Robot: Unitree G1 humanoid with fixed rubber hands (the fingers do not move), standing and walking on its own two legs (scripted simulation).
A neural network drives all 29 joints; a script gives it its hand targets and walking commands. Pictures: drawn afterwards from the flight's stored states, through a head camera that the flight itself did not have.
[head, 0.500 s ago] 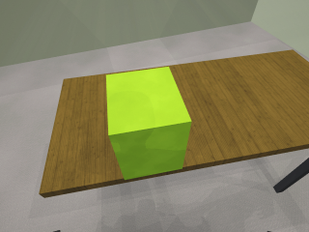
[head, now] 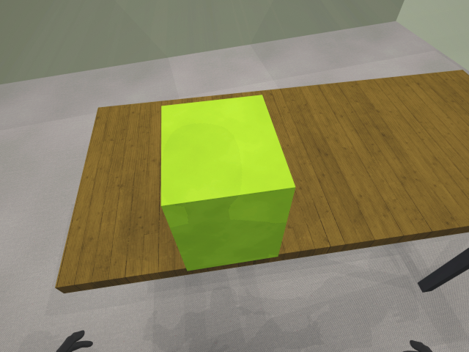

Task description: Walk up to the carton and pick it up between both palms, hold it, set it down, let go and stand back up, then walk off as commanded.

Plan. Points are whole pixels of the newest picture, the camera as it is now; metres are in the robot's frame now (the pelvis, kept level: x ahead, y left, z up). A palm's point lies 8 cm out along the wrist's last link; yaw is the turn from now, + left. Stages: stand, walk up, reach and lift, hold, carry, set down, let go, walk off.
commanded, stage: walk up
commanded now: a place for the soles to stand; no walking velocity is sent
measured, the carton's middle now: (223, 186) +0.39 +0.04 +0.04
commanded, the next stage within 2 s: none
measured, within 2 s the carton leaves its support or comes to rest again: neither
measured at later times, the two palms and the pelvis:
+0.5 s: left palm out of the picture +0.04 +0.28 -0.09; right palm out of the picture +0.08 -0.36 -0.13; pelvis -0.02 -0.05 -0.01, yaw +8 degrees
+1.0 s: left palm out of the picture -0.01 +0.30 -0.10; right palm (419, 346) +0.15 -0.30 -0.11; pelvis -0.03 -0.03 +0.00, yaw +12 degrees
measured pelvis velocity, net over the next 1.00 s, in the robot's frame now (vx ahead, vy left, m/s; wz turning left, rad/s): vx -0.03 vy -0.03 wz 0.20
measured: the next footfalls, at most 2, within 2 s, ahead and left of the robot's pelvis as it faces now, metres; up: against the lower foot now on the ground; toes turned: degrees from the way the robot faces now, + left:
left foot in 0.58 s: -0.02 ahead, +0.08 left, +0.00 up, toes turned +10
